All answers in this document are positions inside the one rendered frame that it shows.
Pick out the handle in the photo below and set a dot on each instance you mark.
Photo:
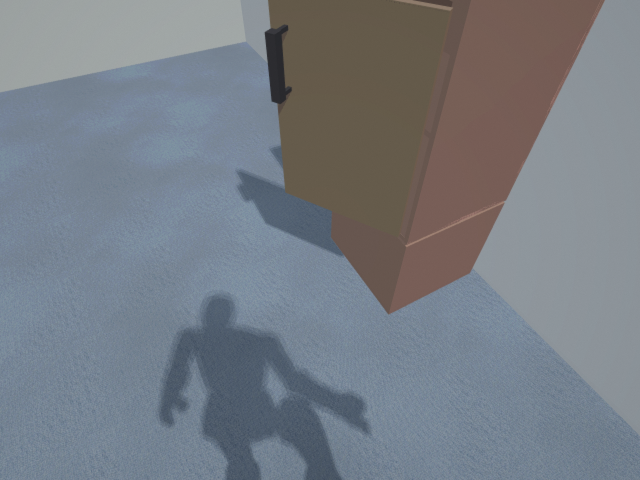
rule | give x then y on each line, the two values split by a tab
273	38

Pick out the cupboard door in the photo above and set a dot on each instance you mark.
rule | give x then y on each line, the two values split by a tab
362	73

